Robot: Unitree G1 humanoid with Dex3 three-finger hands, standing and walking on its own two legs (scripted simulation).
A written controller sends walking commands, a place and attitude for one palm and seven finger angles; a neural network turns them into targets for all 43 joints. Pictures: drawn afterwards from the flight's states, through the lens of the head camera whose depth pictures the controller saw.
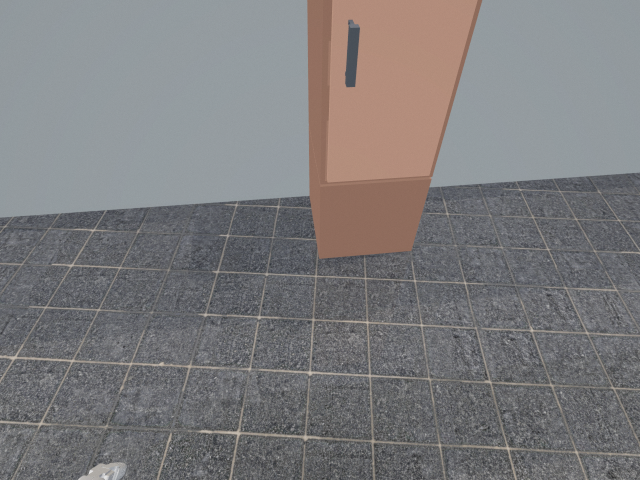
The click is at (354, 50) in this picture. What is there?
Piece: cupboard door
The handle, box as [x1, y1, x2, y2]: [345, 20, 359, 86]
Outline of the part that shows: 348,20 349,28 345,83 346,86 354,86 359,27 357,24 354,24 352,20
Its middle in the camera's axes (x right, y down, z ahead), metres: +0.07 -0.46 +0.96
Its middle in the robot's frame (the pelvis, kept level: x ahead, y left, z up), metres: +1.04 -0.02 +0.08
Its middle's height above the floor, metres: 0.85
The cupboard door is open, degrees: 0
